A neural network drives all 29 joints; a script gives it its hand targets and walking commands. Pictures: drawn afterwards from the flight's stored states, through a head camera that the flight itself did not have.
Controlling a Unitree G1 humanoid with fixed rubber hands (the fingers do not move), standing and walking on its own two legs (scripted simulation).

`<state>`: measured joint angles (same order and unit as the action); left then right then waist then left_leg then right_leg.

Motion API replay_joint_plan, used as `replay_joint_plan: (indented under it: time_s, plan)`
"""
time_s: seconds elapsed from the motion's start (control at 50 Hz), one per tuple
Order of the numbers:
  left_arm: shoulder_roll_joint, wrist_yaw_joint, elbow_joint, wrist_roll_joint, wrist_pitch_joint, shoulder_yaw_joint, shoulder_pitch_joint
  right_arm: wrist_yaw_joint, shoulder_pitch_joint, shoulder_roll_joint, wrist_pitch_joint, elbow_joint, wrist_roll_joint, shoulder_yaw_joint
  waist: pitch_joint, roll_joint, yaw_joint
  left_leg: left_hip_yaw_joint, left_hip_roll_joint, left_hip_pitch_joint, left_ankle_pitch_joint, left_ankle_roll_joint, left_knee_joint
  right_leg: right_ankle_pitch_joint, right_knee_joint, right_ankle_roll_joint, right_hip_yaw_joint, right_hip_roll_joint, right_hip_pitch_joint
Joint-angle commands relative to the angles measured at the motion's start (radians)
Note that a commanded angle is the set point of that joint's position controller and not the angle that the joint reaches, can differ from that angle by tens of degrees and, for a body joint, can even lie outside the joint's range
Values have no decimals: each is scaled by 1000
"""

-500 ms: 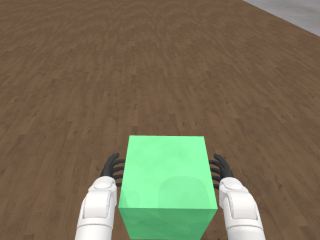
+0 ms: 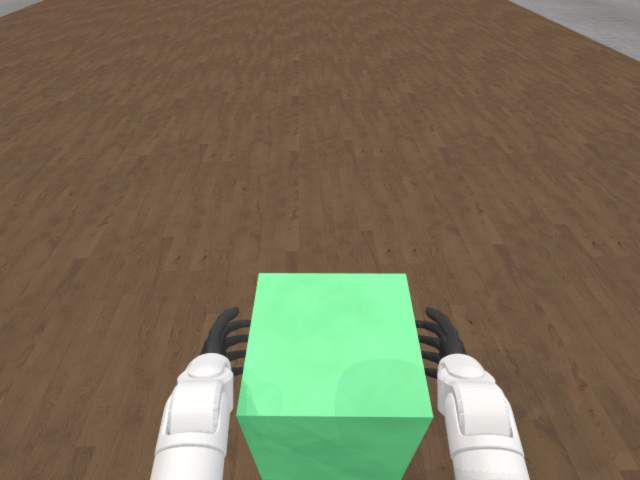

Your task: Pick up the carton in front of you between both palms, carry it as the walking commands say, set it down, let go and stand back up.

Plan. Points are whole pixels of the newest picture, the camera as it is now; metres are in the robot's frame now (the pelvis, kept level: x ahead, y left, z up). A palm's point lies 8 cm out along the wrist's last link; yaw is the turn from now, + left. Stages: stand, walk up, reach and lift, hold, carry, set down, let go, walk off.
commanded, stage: hold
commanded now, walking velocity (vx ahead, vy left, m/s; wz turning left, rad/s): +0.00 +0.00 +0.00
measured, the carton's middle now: (331, 380) +0.31 +0.00 -0.05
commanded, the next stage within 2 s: set down in 0.60 s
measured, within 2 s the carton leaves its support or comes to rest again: neither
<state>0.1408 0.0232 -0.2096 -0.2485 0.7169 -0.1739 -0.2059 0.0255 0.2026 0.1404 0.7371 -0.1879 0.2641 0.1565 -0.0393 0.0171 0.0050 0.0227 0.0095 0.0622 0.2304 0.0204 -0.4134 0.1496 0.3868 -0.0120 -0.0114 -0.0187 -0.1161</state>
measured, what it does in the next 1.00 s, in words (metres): stands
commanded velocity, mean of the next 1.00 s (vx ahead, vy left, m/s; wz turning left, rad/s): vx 0.00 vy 0.00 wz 0.00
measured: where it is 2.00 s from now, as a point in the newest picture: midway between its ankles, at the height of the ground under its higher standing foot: outside the picture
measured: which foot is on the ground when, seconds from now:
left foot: down 0.00-1.00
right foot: down 0.00-1.00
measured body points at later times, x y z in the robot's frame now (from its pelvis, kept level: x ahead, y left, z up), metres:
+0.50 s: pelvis -0.01 -0.03 +0.00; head -0.07 -0.04 +0.44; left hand +0.28 +0.14 +0.04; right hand +0.30 -0.16 +0.04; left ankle +0.01 +0.10 -0.74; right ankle +0.05 -0.13 -0.74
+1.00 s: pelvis +0.00 -0.01 -0.02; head +0.05 -0.03 +0.43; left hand +0.34 +0.13 -0.02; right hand +0.35 -0.17 -0.03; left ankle +0.01 +0.10 -0.74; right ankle +0.05 -0.13 -0.74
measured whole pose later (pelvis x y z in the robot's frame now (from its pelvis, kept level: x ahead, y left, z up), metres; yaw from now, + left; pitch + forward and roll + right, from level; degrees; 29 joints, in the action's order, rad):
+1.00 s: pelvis +0.00 -0.01 -0.02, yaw +2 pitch +3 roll +0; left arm 0.24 0.02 -0.54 -0.42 0.47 -0.48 -0.51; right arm -0.05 0.52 0.16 0.48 -0.54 0.45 0.48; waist -0.06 0.04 -0.03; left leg -0.07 0.05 0.36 0.30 0.01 -0.61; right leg 0.24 0.60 0.00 0.04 0.02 -0.40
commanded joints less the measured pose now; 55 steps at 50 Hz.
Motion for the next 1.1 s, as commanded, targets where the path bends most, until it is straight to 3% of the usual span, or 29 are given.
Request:
replay_joint_plan:
  time_s: [0.0,0.18,0.38,0.5,0.62,0.7,0.82,0.94,1.0,1.08]
  plan:
    - [935,-257,50,253,-45,525,-491,-248,453,929,-55,54,-240,-498,228,7,-27,-130,44,62,-123,-8,91,-73,-15,32,82,111,140]
    - [972,-287,-32,236,-47,473,-557,-287,555,983,-46,-14,-248,-490,208,-17,-2,-117,50,141,53,18,103,58,-28,21,89,89,161]
    - [991,-310,-76,227,-48,445,-615,-304,600,1007,-38,-72,-252,-467,209,-33,-4,-111,60,164,90,21,77,147,-53,14,110,61,153]
    - [990,-307,-81,223,-43,438,-616,-299,599,1003,-34,-80,-253,-460,216,-29,-7,-113,64,161,55,17,76,96,-54,11,110,58,165]
    - [989,-296,-61,229,-39,448,-598,-290,583,994,-35,-55,-256,-469,244,-25,-9,-117,66,143,-19,11,83,-32,-38,7,102,66,199]
    - [992,-283,-98,212,-48,419,-614,-288,602,964,-52,-89,-230,-424,232,-16,-15,-118,66,141,-38,3,79,-57,-24,14,92,76,184]
    - [1000,-259,-299,121,-131,252,-742,-295,748,887,-149,-288,-115,-233,184,7,-35,-115,64,221,24,-9,19,32,45,37,74,90,59]
    - [862,-185,-409,-27,-278,42,-738,-271,758,710,-299,-417,38,-21,211,4,-45,-110,83,358,-82,-32,-100,-56,174,43,59,110,-149]
    - [825,-161,-406,-44,-379,38,-728,-265,758,679,-393,-437,48,-19,309,3,-41,-99,98,417,-162,-43,-168,-144,241,37,56,121,-218]
    - [867,-142,-393,-6,-511,145,-787,-275,803,735,-515,-459,11,-110,516,-3,-44,-96,115,488,-266,-52,-274,-262,348,33,63,130,-293]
